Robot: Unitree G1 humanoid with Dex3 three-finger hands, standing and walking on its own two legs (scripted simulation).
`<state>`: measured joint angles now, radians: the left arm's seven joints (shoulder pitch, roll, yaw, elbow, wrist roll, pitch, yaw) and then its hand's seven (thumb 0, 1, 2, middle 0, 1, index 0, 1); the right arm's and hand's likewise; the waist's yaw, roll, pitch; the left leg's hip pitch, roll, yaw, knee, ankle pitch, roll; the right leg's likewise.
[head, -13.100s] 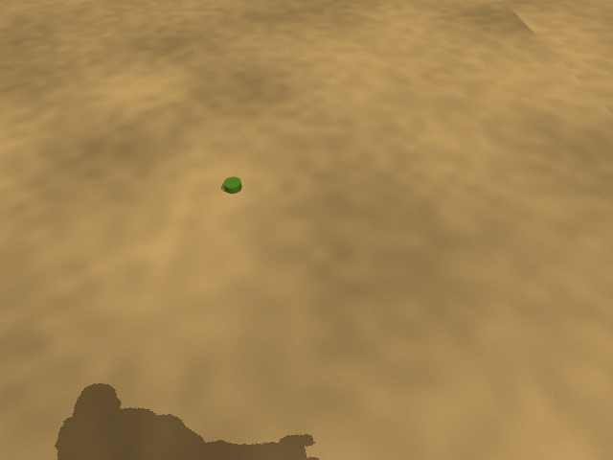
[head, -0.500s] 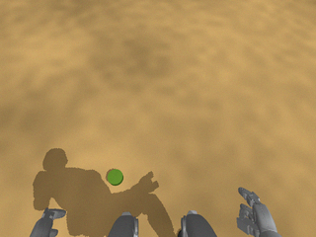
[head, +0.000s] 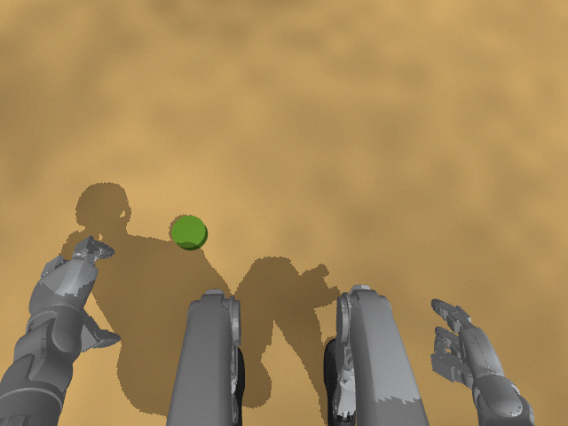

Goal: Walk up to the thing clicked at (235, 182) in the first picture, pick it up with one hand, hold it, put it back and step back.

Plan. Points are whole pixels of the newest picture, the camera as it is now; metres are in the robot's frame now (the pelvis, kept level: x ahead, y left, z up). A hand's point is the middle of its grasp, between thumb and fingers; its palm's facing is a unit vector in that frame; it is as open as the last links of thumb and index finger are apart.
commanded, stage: rise first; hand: left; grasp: from above
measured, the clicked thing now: (190, 233) +0.48 +0.24 -0.47
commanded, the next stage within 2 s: approach in 1.62 s
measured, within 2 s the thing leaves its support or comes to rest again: neither
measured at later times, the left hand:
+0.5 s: hand (130, 266) +0.36 +0.30 -0.27, palm faces -0.49 -0.11 -0.87, open 14.2 cm
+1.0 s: hand (148, 253) +0.40 +0.29 -0.33, palm faces -0.46 -0.03 -0.89, open 14.1 cm
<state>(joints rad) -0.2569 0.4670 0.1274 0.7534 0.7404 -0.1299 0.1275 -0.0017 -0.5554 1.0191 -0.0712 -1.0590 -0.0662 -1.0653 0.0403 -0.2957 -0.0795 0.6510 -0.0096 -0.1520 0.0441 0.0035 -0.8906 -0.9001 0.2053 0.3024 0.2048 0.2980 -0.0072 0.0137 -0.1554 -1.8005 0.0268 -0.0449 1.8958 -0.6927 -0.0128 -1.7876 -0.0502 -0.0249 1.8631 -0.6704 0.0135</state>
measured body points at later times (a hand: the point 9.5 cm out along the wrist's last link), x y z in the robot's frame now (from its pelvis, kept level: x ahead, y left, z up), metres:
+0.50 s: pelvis -0.03 +0.01 -0.12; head +0.18 +0.05 +0.28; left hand +0.38 +0.30 -0.22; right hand +0.05 -0.28 -0.23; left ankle +0.06 +0.13 -0.46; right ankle +0.07 -0.13 -0.46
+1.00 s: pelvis -0.02 +0.01 -0.16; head +0.22 +0.05 +0.22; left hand +0.42 +0.29 -0.28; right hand +0.05 -0.27 -0.28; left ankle +0.06 +0.13 -0.46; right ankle +0.07 -0.13 -0.46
